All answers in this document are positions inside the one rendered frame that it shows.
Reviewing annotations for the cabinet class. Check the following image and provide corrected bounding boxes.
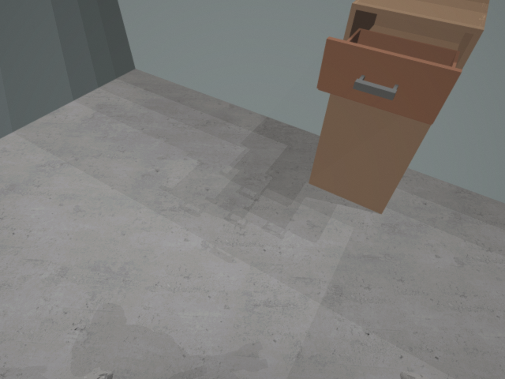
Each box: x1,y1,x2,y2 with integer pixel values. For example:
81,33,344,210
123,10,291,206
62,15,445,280
309,0,489,214

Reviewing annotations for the handle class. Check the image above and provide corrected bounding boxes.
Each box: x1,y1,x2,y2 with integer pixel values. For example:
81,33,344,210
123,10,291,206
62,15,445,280
353,75,398,100

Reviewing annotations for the drawer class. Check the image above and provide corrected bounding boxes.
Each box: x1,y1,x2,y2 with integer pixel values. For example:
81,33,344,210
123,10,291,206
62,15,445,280
317,28,462,125

